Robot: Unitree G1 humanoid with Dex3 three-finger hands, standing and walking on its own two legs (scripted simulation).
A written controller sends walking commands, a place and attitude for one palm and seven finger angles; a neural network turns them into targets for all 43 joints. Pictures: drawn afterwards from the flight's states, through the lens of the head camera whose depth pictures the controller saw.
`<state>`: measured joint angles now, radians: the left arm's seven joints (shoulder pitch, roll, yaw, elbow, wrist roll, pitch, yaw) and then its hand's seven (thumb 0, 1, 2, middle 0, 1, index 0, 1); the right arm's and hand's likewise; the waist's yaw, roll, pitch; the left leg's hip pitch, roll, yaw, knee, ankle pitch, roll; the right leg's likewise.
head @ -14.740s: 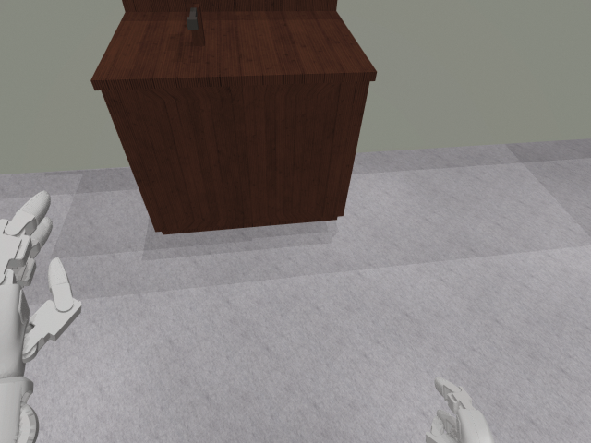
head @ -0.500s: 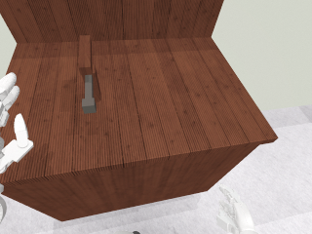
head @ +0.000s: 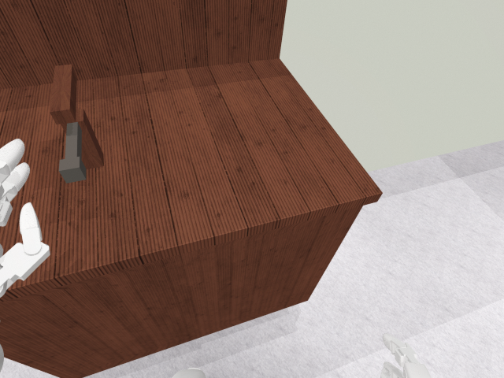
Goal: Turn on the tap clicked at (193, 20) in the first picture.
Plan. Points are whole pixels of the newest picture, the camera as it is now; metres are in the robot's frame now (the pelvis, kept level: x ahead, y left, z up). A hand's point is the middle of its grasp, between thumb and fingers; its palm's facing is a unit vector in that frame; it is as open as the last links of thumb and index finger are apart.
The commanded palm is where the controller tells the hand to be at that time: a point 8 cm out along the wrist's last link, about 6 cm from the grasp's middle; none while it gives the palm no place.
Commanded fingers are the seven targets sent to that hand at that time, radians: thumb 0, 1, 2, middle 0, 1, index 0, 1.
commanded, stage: shuffle to correct the standing spot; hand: left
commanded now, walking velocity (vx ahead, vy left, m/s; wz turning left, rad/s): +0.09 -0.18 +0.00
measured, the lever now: (73, 169) +0.38 +0.31 +0.11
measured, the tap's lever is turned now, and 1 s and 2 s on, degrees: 0 0 0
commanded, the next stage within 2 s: none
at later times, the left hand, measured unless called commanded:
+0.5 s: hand (72, 207) +0.27 +0.24 +0.17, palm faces +0.33 -0.88 -0.33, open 7.4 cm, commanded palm +0.21 +0.28 +0.19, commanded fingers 0.00 0.90 0.90 -0.20 -0.30 -0.20 -0.30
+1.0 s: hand (81, 216) +0.26 +0.22 +0.17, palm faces +0.29 -0.87 -0.41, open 7.4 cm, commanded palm +0.20 +0.27 +0.19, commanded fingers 0.00 0.90 0.90 -0.20 -0.30 -0.20 -0.30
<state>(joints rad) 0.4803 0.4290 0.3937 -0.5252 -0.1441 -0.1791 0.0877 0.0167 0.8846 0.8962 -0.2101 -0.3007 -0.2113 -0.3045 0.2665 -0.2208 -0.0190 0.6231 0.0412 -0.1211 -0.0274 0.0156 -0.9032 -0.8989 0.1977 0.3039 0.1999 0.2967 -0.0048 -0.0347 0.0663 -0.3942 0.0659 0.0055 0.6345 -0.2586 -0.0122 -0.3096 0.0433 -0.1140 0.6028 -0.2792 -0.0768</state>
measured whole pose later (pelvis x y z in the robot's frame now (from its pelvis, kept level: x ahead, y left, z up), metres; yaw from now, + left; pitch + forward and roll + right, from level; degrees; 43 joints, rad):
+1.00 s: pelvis +0.04 -0.01 +0.01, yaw -1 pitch -1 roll -1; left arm 0.49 0.40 0.37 -0.56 -0.11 -0.09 0.07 0.02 0.89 0.90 -0.21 -0.30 -0.21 -0.30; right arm 0.20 -0.21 0.02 0.55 0.03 -0.05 -0.04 0.01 -0.90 -0.90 0.20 0.30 0.20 0.30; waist 0.00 0.02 0.07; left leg -0.31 0.10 0.02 0.58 -0.25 -0.05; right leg -0.22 0.08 -0.11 0.51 -0.29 -0.09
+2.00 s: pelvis +0.04 -0.02 +0.01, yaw +0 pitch -1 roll -1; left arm 0.49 0.40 0.36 -0.57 -0.12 -0.06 0.09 0.02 0.89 0.90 -0.21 -0.30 -0.21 -0.30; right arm 0.17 -0.21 0.02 0.55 0.03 -0.03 -0.03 0.01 -0.90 -0.90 0.20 0.30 0.20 0.30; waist 0.00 0.02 0.08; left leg -0.31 0.10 0.01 0.59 -0.26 -0.06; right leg -0.21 0.08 -0.12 0.53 -0.31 -0.09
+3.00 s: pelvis +0.04 +0.06 +0.01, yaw +0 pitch +0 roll -2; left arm 0.40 0.38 0.37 -0.47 -0.06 -0.23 0.12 0.02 0.89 0.90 -0.21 -0.30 -0.21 -0.30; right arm 0.19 -0.22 0.02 0.59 0.01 -0.16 0.00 0.02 -0.90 -0.90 0.20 0.30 0.20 0.30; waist 0.03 -0.03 0.08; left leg -0.29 0.00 0.04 0.51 -0.21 0.04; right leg -0.19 -0.02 -0.08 0.44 -0.24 0.01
